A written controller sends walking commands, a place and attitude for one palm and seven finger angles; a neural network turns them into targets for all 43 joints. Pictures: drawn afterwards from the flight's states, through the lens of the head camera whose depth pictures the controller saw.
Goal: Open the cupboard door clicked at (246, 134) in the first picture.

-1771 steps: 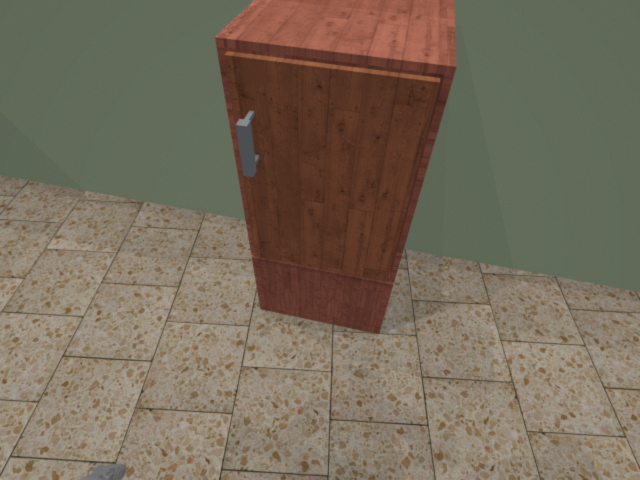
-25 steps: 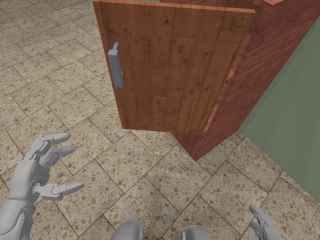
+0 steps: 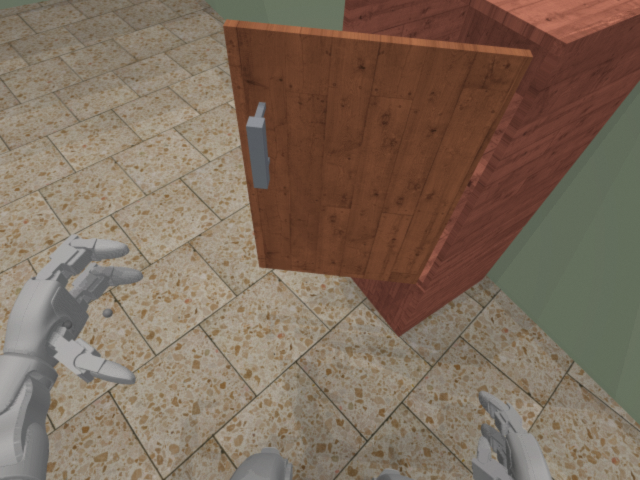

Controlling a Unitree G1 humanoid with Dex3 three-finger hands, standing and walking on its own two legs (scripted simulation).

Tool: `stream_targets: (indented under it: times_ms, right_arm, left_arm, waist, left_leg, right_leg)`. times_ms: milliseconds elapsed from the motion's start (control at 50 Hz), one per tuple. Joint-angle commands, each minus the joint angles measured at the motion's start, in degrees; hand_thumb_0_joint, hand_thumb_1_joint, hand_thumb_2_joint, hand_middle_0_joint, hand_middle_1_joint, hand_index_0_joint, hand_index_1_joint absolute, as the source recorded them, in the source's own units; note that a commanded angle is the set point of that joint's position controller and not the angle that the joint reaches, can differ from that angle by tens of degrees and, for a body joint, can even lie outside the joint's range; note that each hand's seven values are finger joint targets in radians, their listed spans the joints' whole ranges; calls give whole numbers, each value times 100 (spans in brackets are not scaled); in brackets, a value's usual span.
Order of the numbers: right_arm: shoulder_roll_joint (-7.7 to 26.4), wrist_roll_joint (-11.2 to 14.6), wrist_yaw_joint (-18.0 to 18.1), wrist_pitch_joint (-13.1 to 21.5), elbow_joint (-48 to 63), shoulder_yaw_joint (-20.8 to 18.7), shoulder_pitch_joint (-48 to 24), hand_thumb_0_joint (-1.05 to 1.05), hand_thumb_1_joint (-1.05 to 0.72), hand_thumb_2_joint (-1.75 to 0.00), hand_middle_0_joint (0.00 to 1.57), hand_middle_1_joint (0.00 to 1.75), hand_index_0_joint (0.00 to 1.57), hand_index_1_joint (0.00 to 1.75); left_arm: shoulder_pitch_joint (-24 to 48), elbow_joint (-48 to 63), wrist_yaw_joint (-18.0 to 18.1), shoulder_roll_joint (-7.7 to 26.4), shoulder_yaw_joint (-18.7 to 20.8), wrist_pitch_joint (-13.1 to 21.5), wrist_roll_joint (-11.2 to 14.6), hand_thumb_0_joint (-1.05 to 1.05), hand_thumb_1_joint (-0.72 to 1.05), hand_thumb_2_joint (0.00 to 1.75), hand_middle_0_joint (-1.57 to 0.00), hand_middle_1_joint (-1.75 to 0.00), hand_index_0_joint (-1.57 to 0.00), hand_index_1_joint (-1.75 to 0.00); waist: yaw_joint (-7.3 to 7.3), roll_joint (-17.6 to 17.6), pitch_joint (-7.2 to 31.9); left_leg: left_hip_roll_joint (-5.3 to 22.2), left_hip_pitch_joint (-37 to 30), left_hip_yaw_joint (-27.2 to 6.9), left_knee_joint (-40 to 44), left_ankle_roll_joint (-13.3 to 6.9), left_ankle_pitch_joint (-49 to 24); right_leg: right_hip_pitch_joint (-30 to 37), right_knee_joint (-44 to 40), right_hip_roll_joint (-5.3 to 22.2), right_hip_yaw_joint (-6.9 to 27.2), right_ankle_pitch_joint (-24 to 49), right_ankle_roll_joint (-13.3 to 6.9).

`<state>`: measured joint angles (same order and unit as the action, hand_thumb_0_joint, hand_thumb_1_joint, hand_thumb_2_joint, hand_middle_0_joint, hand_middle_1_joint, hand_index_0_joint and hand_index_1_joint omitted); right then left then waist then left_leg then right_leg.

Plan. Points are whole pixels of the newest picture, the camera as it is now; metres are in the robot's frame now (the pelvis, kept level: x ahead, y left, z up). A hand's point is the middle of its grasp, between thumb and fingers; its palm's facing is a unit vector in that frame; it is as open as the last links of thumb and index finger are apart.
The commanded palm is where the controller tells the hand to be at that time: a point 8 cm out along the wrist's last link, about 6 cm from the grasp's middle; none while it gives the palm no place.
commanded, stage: raise the hand with hooked fingers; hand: left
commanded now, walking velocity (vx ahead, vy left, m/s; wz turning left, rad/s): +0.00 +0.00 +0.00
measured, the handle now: (261, 146) +0.58 +0.15 +0.05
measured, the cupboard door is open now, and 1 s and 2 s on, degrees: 51 51 51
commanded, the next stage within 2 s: move the hooked fingers beside the handle in 0.62 s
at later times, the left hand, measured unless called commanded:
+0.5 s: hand (114, 298) +0.29 +0.26 +0.07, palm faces +0.01 -1.00 -0.02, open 14.0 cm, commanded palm +0.26 +0.31 +0.07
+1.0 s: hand (142, 269) +0.33 +0.24 +0.06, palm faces -0.01 -1.00 +0.00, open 14.0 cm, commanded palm +0.31 +0.30 +0.07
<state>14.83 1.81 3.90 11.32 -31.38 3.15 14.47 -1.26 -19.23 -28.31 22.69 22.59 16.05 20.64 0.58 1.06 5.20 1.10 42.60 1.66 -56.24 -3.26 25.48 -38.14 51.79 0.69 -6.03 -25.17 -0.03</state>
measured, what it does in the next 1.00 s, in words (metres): stands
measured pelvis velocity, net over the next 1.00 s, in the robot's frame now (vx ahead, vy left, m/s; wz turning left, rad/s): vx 0.00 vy -0.02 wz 0.00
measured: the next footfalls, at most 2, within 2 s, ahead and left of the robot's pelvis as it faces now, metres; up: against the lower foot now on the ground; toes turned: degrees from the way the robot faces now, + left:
none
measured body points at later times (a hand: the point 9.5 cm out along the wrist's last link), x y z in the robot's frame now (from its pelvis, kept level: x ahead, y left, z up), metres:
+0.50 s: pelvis +0.00 -0.01 +0.01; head +0.05 +0.00 +0.45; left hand +0.28 +0.31 +0.07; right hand +0.14 -0.27 -0.07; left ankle +0.02 +0.08 -0.68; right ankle +0.00 -0.13 -0.68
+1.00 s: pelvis +0.00 -0.02 +0.00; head +0.07 -0.01 +0.45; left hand +0.33 +0.30 +0.07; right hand +0.14 -0.28 -0.09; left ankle +0.02 +0.08 -0.68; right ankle +0.00 -0.13 -0.68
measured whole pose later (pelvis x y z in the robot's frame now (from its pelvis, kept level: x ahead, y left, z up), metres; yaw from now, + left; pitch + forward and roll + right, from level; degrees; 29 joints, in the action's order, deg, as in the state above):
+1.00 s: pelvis +0.00 -0.02 +0.00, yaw +0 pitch +12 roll -2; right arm 16.2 2.1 5.5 10.1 -34.3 2.8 15.0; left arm 14.7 -36.0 -30.3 25.1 23.7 17.3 18.7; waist -0.9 0.8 4.4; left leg 1.7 43.1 1.1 -55.0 -1.7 24.2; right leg -39.4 51.9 -0.1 -6.4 -24.8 -1.7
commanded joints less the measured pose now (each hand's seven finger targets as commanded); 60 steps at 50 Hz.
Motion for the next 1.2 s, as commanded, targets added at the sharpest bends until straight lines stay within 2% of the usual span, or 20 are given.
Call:
stream_targets:
  times_ms: [0, 100, 140, 260, 320, 380, 500, 560, 620, 700, 760, 800, 880, 940, 980, 1000, 1060, 1100, 1160, 1180]
  right_arm:
    - [982, 67, 91, 280, 700, -436, 44, 0, -90, -90, 20, 30, 20, 30]
    - [1026, 82, 125, 251, 666, -429, 85, 0, -90, -90, 20, 30, 20, 30]
    - [1010, 91, 120, 259, 684, -435, 75, 0, -90, -90, 20, 30, 20, 30]
    - [1036, 60, 59, 273, 709, -461, 130, 0, -90, -90, 20, 30, 20, 30]
    - [1010, 61, 49, 278, 699, -473, 152, 0, -90, -90, 20, 30, 20, 30]
    - [1007, 53, 56, 260, 663, -460, 156, 0, -90, -90, 20, 30, 20, 30]
    - [991, 75, 93, 265, 655, -459, 124, 0, -90, -90, 20, 30, 20, 30]
    - [997, 83, 109, 269, 629, -439, 98, 0, -90, -90, 20, 30, 20, 30]
    - [979, 79, 109, 274, 652, -432, 72, 0, -90, -90, 20, 30, 20, 30]
    - [975, 85, 123, 260, 649, -432, 74, 0, -90, -90, 20, 30, 20, 30]
    - [1001, 75, 179, 239, 524, -410, 99, 0, -90, -90, 20, 30, 20, 30]
    - [987, 90, 198, 248, 497, -402, 110, 0, -90, -90, 20, 30, 20, 30]
    - [1014, 82, 238, 199, 356, -392, 209, 0, -90, -90, 20, 30, 20, 30]
    - [1015, 78, 218, 146, 347, -411, 258, 0, -90, -90, 20, 30, 20, 30]
    - [1039, 62, 176, 67, 384, -407, 338, 0, -90, -90, 20, 30, 20, 30]
    - [1016, 69, 154, 43, 402, -404, 328, 0, -90, -90, 20, 30, 20, 30]
    - [1042, 48, 103, -52, 424, -426, 439, 0, -90, -90, 20, 30, 20, 30]
    - [1004, 57, 61, -91, 464, -456, 462, 0, -90, -90, 20, 30, 20, 30]
    - [1050, 69, 62, -173, 413, -466, 553, 0, -90, -90, 20, 30, 20, 30]
    - [1066, 70, 60, -192, 386, -482, 600, 0, -90, -90, 20, 30, 20, 30]
  left_arm:
    - [1172, 1000, -108, 1441, 601, 374, 158, 0, -50, 30, -30, -120, -30, -120]
    - [1488, 650, -223, 1660, 738, 322, 189, 0, -50, 30, -30, -120, -30, -120]
    - [1320, 489, -270, 1478, 649, 300, 235, 0, -50, 30, -30, -120, -30, -120]
    - [1288, 601, -207, 1650, 758, 398, 209, 0, -50, 30, -30, -120, -30, -120]
    - [1280, 733, -132, 1655, 803, 497, 188, 0, -50, 30, -30, -120, -30, -120]
    - [1284, 610, -107, 1640, 816, 524, 199, 0, -50, 30, -30, -120, -30, -120]
    - [1384, 650, -173, 1624, 738, 538, 175, 0, -50, 30, -30, -120, -30, -120]
    - [1399, 525, -203, 1596, 721, 531, 227, 0, -50, 30, -30, -120, -30, -120]
    - [1437, 567, -208, 1612, 736, 527, 200, 0, -50, 30, -30, -120, -30, -120]
    - [1386, 383, -249, 1527, 726, 481, 249, 0, -50, 30, -30, -120, -30, -120]
    - [2180, 282, -248, 1683, 662, 526, 162, 0, -50, 30, -30, -120, -30, -120]
    - [2519, 205, -256, 1556, 468, 569, 96, 0, -50, 30, -30, -120, -30, -120]
    - [3148, -305, -237, 1732, 458, 541, -28, 0, -50, 30, -30, -120, -30, -120]
    - [3230, -593, -201, 1854, 568, 512, -80, 0, -50, 30, -30, -120, -30, -120]
    - [3027, -806, -190, 2172, 849, 489, -119, 0, -50, 30, -30, -120, -30, -120]
    - [3222, -804, -192, 2037, 713, 492, -126, 0, -50, 30, -30, -120, -30, -120]
    - [3058, -1035, -180, 2262, 969, 503, -110, 0, -50, 30, -30, -120, -30, -120]
    - [3198, -873, -191, 1994, 747, 542, -122, 0, -50, 30, -30, -120, -30, -120]
    - [3441, -1155, -177, 1957, 661, 551, -135, 0, -50, 30, -30, -120, -30, -120]
    - [3605, -1181, -160, 2051, 727, 574, -167, 0, -50, 30, -30, -120, -30, -120]
  waist:
    - [-76, 605, 1537]
    - [-91, 488, 1420]
    - [-70, 488, 1378]
    - [-36, 429, 1375]
    - [-30, 639, 1515]
    - [-78, 415, 1404]
    - [-100, 589, 1489]
    - [-107, 422, 1324]
    - [-99, 487, 1424]
    - [-112, 204, 1412]
    - [-249, 406, 1234]
    - [-289, 548, 1366]
    - [-354, 418, 1454]
    - [-257, 468, 1689]
    - [-160, 328, 1872]
    - [-199, 393, 1855]
    - [-109, 432, 1847]
    - [-190, 556, 2028]
    - [-311, 274, 1731]
    - [-310, 299, 1832]
  left_leg:
    - [16, -1660, -607, 1100, 359, -1870]
    - [-2, -1539, -573, 1220, 307, -1533]
    - [-28, -1487, -524, 1243, 283, -1413]
    - [-31, -1468, -518, 1231, 270, -1535]
    - [-30, -1577, -488, 1210, 281, -1730]
    - [-46, -1422, -449, 1191, 243, -1639]
    - [-52, -1493, -419, 1176, 220, -1530]
    - [-57, -1350, -408, 1139, 205, -1462]
    - [-66, -1374, -401, 1148, 203, -1486]
    - [-80, -1232, -348, 1080, 181, -1463]
    - [-70, -1149, -348, 1001, 175, -1257]
    - [-69, -1253, -384, 1021, 176, -1197]
    - [-62, -1182, -384, 951, 159, -1145]
    - [-68, -1163, -366, 933, 167, -1276]
    - [-60, -1041, -325, 878, 162, -1578]
    - [-69, -1032, -320, 881, 170, -1622]
    - [-60, -944, -289, 841, 171, -1845]
    - [-52, -1140, -260, 826, 166, -1993]
    - [-32, -942, -278, 818, 144, -1810]
    - [-23, -961, -278, 835, 150, -1765]
  right_leg:
    - [270, -586, -297, 159, 1120, -219]
    - [357, -718, -297, 190, 980, -216]
    - [387, -779, -272, 210, 940, -204]
    - [491, -762, -293, 230, 1055, -228]
    - [490, -726, -277, 241, 1185, -203]
    - [567, -763, -281, 276, 1222, -190]
    - [545, -793, -261, 322, 1166, -182]
    - [575, -816, -267, 349, 1164, -194]
    - [580, -793, -242, 343, 1203, -170]
    - [670, -811, -236, 397, 1272, -143]
    - [435, -807, -233, 459, 1055, -155]
    - [342, -789, -218, 442, 967, -161]
    - [309, -770, -204, 496, 940, -150]
    - [444, -729, -177, 509, 1068, -149]
    - [738, -657, -196, 542, 1432, -154]
    - [707, -629, -192, 520, 1505, -144]
    - [796, -579, -219, 524, 1762, -170]
    - [705, -562, -225, 516, 1916, -133]
    - [544, -594, -251, 502, 1753, -134]
    - [530, -583, -247, 499, 1705, -122]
